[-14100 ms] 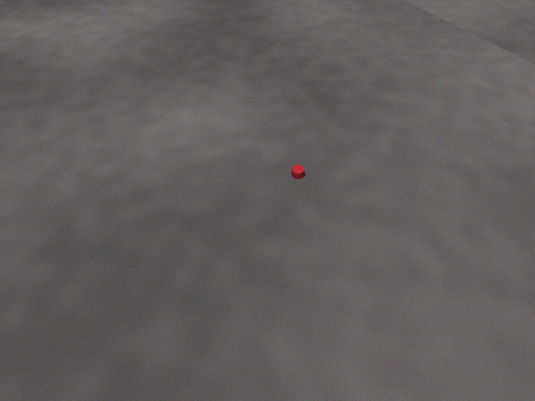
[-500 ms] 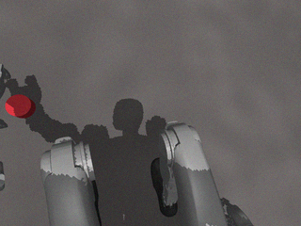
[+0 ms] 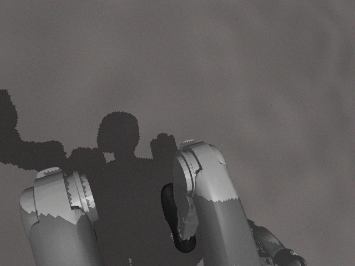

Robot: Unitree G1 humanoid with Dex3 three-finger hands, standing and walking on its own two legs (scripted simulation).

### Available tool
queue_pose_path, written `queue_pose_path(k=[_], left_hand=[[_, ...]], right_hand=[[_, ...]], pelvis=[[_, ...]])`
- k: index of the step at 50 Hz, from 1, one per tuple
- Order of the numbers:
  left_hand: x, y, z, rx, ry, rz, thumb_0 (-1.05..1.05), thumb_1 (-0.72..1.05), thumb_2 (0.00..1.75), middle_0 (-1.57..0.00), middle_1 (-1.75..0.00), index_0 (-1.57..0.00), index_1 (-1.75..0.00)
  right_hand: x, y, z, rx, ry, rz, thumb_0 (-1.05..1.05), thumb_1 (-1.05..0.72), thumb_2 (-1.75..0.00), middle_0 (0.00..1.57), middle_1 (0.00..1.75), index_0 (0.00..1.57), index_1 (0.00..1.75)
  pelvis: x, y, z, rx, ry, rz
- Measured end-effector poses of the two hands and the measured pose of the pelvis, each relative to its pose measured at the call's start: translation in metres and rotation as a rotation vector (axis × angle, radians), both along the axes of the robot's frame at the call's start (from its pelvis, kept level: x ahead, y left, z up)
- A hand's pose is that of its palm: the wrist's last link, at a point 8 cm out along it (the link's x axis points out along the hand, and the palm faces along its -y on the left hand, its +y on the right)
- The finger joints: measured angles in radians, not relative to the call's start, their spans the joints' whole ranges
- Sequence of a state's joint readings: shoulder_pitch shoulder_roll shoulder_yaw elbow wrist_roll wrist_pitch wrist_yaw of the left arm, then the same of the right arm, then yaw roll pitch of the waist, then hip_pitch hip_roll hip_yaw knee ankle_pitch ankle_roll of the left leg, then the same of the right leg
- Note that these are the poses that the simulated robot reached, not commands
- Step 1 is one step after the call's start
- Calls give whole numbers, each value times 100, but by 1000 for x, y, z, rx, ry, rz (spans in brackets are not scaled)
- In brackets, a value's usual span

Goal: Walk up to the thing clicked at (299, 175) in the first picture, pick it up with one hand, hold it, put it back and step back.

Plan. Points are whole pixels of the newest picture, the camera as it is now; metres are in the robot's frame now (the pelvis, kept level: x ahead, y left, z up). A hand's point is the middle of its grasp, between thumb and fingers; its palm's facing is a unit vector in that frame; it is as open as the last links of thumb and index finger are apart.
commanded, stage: rest palm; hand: left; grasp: from above
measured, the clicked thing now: out of the picture +0.42 +0.36 -0.27
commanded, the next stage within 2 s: close in 1.16 s
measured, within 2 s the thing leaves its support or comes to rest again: neither
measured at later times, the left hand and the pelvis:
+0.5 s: hand out of the picture +0.40 +0.36 -0.24, palm faces -0.46 -0.17 -0.87, open 14.3 cm; pelvis +0.00 +0.01 +0.00, yaw -2 degrees
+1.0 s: hand out of the picture +0.41 +0.35 -0.26, palm faces -0.45 -0.17 -0.88, open 14.2 cm; pelvis +0.00 +0.01 -0.01, yaw -3 degrees
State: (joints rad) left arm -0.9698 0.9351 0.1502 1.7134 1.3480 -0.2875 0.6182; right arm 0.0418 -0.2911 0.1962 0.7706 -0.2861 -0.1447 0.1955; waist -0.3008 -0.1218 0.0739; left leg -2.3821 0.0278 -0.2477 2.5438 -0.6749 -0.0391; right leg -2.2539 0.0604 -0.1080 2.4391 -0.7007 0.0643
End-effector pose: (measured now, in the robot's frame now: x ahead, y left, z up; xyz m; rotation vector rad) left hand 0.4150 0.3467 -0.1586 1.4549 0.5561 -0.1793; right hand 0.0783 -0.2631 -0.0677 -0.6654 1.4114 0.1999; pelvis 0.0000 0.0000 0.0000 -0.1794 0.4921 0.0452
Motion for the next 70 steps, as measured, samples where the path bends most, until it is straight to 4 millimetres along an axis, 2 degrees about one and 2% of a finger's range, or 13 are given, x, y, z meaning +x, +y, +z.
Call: queue_pose_path(k=[9, 21, 37, 55, 70], left_hand=[[4, 4, -15, -7, 11, 53, 0, -52, 97, -7, -101, -7, -100], [-5, 16, -25, -35, 24, 46, 0, -53, 97, -7, -100, -6, -100], [-3, -1, -33, -19, -23, -16, 0, -53, 98, -8, -100, -6, -101], [-3, 8, -44, -25, 28, 51, 0, -53, 98, -8, -103, -7, -103], [-2, -3, -41, -27, -17, -14, 0, -50, 98, -9, -103, -8, -103]], right_hand=[[-9, 8, 0, 27, 34, 14, 0, -90, -90, 20, 30, 20, 30], [3, 10, 3, 19, 41, 69, 0, -90, -90, 20, 30, 20, 30], [20, 13, 12, 21, 3, 150, 0, -90, -90, 20, 30, 20, 30], [7, 20, 12, 66, 31, 140, 0, -91, -90, 20, 30, 20, 30], [6, 16, 16, 52, 29, 169, 0, -90, -90, 20, 30, 20, 30]], pelvis=[[4, 2, -3, -15, -9, -13], [6, 5, -4, -32, -27, -16], [3, 9, -5, -53, -46, -25], [4, 10, -4, -61, -52, -26], [0, 10, -5, -64, -75, -33]])
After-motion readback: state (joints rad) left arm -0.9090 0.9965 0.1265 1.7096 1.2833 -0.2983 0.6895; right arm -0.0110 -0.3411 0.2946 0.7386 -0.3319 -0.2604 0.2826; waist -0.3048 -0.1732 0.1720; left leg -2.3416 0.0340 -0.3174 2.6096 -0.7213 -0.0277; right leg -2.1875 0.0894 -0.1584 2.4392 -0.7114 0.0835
